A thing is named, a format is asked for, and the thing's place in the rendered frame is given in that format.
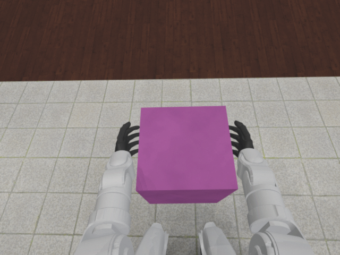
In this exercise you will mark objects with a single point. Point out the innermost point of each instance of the left robot shin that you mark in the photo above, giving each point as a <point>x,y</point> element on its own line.
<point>157,225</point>

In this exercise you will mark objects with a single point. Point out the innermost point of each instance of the right robot hand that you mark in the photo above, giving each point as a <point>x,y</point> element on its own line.
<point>243,137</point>

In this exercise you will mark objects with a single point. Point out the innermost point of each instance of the robot left forearm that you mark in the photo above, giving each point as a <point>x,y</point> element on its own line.
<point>111,213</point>

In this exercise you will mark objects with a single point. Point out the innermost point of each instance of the robot right forearm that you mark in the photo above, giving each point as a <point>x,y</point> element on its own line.
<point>266,208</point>

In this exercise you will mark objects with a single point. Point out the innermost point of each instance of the robot left thigh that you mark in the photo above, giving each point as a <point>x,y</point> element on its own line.
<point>154,242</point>

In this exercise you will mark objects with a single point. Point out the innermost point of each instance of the left robot hand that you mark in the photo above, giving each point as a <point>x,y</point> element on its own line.
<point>123,139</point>

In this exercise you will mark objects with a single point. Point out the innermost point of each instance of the carton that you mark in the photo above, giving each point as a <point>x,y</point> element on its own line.
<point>185,155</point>

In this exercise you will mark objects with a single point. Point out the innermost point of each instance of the robot right upper arm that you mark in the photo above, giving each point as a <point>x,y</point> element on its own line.
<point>272,243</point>

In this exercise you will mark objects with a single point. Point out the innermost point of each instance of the robot left upper arm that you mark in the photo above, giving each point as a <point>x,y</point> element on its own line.
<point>112,244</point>

